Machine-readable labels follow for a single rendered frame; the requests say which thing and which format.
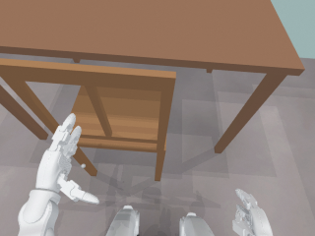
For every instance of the robot right hand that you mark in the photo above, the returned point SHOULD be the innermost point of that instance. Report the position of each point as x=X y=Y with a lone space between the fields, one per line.
x=255 y=221

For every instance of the robot right shin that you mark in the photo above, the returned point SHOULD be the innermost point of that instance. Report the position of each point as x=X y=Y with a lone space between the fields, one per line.
x=191 y=213

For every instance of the left robot forearm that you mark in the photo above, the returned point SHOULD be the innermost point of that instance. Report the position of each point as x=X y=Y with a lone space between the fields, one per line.
x=38 y=215

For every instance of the right robot thigh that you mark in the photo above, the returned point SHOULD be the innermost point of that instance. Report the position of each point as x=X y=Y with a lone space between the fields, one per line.
x=193 y=225

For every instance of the table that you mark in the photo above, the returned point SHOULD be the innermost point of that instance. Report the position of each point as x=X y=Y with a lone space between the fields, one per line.
x=228 y=35

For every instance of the robot left hand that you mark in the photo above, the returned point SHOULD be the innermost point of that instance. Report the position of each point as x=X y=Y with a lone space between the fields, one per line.
x=57 y=158

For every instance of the chair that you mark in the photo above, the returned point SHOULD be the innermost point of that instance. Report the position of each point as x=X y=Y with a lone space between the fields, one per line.
x=116 y=108

